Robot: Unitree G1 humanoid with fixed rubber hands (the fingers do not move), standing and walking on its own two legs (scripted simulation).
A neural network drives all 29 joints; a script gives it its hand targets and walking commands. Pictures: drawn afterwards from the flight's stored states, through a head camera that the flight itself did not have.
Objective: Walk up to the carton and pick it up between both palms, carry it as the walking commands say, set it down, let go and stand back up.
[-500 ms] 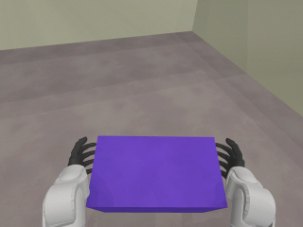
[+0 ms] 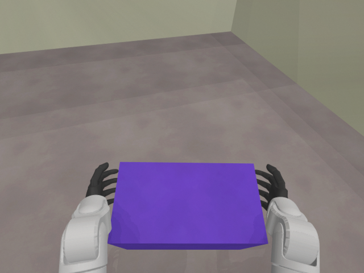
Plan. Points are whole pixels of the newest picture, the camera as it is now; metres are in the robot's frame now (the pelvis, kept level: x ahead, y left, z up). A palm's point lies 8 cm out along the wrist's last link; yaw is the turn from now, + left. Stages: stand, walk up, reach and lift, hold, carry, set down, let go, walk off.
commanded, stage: carry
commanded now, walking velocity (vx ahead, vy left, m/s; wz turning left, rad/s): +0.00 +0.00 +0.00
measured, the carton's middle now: (185, 209) +0.27 -0.01 -0.01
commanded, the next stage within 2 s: hold in 0.28 s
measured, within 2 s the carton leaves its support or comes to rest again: neither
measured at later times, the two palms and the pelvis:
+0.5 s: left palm (102, 215) +0.24 +0.17 +0.03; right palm (271, 215) +0.25 -0.19 +0.03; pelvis +0.01 +0.00 +0.01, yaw +0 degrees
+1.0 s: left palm (98, 199) +0.27 +0.18 +0.04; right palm (263, 186) +0.31 -0.18 +0.05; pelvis -0.01 -0.03 +0.01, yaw +6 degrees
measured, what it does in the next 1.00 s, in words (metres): stands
